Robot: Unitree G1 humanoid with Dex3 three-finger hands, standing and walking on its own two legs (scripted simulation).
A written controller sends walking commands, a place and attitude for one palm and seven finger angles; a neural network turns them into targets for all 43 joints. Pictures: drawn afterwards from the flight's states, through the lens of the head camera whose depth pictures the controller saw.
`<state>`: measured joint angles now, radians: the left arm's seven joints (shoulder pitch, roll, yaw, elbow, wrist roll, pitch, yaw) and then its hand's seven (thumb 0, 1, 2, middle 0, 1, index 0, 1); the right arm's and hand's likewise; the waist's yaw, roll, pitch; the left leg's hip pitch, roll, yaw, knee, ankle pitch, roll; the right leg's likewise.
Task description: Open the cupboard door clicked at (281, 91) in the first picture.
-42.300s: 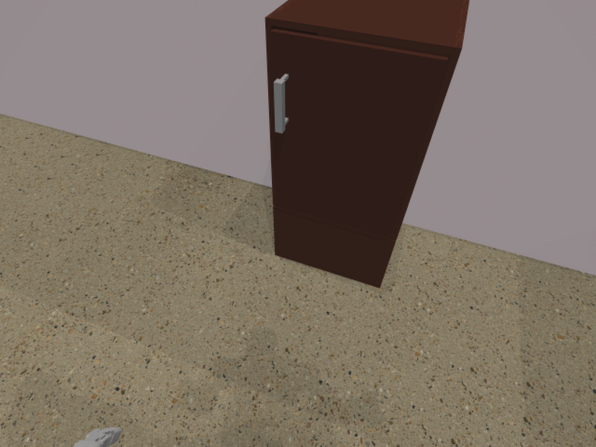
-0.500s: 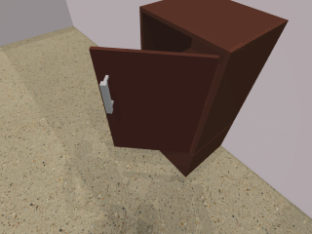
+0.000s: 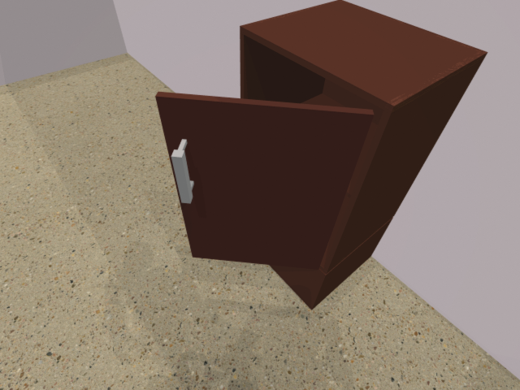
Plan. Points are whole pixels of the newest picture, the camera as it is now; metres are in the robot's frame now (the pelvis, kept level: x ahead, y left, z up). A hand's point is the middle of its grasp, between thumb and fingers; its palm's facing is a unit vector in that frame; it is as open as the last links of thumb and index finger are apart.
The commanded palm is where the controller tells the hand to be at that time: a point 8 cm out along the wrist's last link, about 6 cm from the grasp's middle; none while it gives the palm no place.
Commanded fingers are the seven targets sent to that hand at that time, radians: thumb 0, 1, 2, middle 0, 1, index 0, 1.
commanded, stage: raise the hand with hooked fingers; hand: left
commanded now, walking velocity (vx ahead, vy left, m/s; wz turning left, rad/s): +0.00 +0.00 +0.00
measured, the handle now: (185, 171) +0.55 +0.21 -0.02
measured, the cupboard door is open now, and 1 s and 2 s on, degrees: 45 45 45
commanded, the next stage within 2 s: none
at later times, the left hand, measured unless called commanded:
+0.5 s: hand out of the picture +0.14 +0.20 -0.09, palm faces +0.06 -1.00 +0.01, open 8.8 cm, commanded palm +0.14 +0.26 -0.05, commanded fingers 0.00 0.34 0.66 -0.24 -0.66 -0.24 -0.66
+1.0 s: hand (108, 338) +0.20 +0.25 -0.04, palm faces +0.04 -1.00 -0.07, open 11.8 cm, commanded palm +0.17 +0.30 -0.03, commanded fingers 0.00 -0.24 0.41 -0.28 -1.03 -0.28 -1.03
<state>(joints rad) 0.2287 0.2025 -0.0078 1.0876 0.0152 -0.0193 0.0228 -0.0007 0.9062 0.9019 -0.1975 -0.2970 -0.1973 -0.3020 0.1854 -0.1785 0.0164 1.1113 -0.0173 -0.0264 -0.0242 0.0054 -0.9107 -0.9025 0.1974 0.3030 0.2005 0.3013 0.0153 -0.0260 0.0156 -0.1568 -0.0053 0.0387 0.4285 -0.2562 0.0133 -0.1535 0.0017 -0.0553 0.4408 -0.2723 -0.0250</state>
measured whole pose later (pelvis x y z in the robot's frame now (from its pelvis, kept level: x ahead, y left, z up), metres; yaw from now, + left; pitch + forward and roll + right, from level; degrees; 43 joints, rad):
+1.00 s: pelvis -0.04 +0.01 -0.08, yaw +1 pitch +15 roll -2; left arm 0.26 0.30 0.32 0.17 -0.33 -0.40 -0.38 0.00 -0.02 0.51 -0.26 -0.89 -0.26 -0.89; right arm 0.29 -0.26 0.00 0.58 0.03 -0.21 -0.07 0.02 -0.91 -0.90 0.20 0.30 0.20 0.30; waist -0.01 0.02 -0.13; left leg -0.88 0.01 0.00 1.12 -0.50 0.03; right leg -0.83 0.00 -0.09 1.07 -0.49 -0.02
